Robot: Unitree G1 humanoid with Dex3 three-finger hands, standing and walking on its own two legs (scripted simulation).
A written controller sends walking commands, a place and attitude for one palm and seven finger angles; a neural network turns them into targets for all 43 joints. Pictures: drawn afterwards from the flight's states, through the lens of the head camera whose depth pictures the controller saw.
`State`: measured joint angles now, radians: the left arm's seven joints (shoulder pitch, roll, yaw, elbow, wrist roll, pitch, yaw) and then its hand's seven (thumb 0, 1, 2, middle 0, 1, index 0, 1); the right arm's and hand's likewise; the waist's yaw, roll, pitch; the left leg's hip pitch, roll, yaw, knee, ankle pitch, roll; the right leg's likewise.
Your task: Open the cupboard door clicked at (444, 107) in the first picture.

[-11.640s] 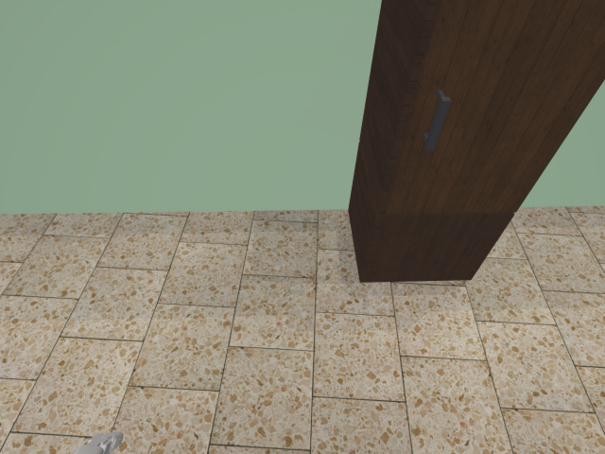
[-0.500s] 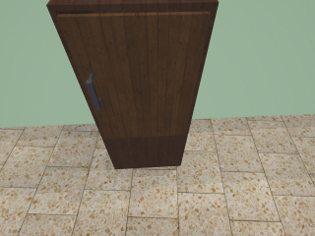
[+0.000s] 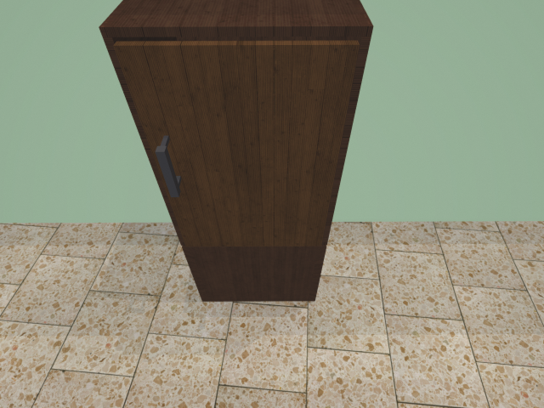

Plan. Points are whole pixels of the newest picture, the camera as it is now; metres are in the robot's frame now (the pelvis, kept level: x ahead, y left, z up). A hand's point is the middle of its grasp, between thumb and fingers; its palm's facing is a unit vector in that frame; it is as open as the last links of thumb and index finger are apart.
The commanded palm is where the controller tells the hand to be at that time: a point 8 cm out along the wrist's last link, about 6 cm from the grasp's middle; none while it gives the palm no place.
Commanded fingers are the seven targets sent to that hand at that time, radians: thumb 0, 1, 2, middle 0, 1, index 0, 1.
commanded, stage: look again from close up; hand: left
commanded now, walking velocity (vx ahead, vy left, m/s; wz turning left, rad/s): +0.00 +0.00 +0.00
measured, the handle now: (170, 167) +0.57 +0.26 -0.01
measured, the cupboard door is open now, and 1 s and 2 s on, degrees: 0 0 0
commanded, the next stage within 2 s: shuffle to correct the standing spot in 0.50 s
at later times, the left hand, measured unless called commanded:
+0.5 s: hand out of the picture -0.01 +0.23 -0.18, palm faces +0.00 -0.98 -0.21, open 7.4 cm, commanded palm none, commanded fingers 0.00 0.90 0.90 -0.20 -0.30 -0.20 -0.30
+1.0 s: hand out of the picture +0.03 +0.20 -0.19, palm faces +0.06 -0.98 -0.18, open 7.4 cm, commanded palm none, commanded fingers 0.00 0.90 0.90 -0.20 -0.30 -0.20 -0.30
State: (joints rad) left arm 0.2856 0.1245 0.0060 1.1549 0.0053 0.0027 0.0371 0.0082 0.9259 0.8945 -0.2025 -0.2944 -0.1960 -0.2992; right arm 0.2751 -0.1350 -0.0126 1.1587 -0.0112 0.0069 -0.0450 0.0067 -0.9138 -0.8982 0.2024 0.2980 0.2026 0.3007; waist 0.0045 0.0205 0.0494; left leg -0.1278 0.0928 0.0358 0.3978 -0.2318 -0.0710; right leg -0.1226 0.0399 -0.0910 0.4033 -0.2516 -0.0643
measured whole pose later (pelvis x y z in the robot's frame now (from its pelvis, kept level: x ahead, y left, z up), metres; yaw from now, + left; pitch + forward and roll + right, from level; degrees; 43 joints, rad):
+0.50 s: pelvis -0.01 +0.05 +0.00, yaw -1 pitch +0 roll +0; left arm 0.29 0.16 0.00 1.09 0.02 0.00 0.03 0.01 0.91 0.89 -0.20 -0.29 -0.19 -0.30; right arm 0.31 -0.14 0.02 1.08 -0.02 -0.02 -0.03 0.01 -0.93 -0.90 0.20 0.30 0.20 0.30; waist 0.01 0.00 0.02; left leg -0.20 -0.02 0.08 0.46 -0.27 0.04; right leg -0.23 -0.04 -0.04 0.49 -0.27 0.01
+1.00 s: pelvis +0.05 +0.04 -0.01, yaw +1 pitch +2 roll +0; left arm 0.32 0.14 0.01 1.10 0.02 -0.02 0.04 0.01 0.91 0.89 -0.20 -0.29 -0.20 -0.30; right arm 0.27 -0.14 0.00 1.09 -0.01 -0.02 -0.04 0.01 -0.92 -0.90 0.20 0.30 0.20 0.30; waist 0.01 -0.02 0.04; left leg -0.20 -0.01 0.05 0.59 -0.41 0.02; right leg -0.22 -0.04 -0.08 0.63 -0.40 0.00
